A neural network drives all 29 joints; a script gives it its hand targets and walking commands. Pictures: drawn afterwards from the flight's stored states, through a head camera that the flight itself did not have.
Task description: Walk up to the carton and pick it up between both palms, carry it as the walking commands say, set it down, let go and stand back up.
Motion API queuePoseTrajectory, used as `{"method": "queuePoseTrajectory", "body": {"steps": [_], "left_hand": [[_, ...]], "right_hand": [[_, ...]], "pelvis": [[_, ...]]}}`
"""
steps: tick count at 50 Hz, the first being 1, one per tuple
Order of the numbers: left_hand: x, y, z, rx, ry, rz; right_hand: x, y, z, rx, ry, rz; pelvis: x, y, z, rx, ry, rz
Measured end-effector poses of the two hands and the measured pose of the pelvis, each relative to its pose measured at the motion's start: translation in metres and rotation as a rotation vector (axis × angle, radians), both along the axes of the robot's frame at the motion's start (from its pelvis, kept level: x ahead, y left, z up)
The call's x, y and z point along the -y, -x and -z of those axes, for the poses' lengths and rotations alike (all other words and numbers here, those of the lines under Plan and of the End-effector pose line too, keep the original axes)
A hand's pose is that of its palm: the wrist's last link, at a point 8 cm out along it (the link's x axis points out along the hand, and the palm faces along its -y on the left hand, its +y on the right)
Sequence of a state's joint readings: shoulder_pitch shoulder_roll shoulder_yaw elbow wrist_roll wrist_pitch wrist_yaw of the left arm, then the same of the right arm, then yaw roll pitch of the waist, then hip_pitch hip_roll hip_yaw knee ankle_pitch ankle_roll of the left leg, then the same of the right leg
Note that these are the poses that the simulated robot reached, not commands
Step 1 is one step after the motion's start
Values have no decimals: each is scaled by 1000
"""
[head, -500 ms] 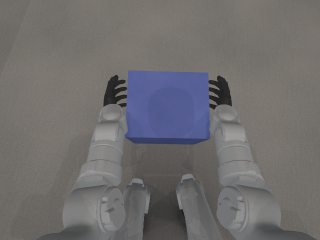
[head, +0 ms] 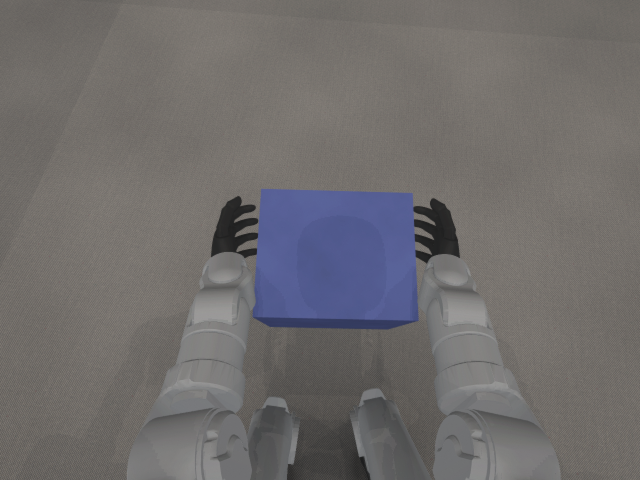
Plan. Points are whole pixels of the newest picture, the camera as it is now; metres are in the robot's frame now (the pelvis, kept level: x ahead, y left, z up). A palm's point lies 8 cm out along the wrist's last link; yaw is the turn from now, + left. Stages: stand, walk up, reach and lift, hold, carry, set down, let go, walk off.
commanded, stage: reach and lift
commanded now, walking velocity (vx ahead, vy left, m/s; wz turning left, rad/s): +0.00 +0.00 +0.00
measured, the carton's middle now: (332, 268) +0.42 -0.02 -0.12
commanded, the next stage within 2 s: none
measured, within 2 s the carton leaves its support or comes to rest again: neither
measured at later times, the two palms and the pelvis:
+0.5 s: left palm (209, 245) +0.40 +0.12 +0.03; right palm (463, 248) +0.38 -0.16 +0.03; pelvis +0.02 +0.00 +0.07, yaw +0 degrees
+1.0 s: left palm (184, 229) +0.38 +0.13 +0.11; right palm (492, 234) +0.36 -0.16 +0.11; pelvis +0.04 +0.00 +0.12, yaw +0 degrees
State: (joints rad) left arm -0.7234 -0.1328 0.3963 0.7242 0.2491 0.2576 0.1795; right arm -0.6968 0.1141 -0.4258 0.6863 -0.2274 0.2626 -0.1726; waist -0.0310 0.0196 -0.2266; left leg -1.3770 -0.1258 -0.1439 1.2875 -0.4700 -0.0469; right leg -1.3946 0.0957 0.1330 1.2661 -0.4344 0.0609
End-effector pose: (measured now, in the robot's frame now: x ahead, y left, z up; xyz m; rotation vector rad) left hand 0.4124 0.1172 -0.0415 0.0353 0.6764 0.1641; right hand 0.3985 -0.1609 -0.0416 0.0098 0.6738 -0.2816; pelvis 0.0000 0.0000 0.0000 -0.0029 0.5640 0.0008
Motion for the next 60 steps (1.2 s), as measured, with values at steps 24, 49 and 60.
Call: {"method": "queuePoseTrajectory", "body": {"steps": [24,49,60], "left_hand": [[-5,16,-71,-2,17,9],[-8,32,-144,-4,12,25],[-10,42,-176,-6,6,40]], "right_hand": [[-1,16,-72,3,-29,-29],[-3,33,-144,1,-22,-39],[-3,41,-176,-1,-15,-65]], "pelvis": [[1,-23,-65,122,1,1],[-1,-41,-118,322,1,2],[0,-46,-132,450,2,-3]]}}
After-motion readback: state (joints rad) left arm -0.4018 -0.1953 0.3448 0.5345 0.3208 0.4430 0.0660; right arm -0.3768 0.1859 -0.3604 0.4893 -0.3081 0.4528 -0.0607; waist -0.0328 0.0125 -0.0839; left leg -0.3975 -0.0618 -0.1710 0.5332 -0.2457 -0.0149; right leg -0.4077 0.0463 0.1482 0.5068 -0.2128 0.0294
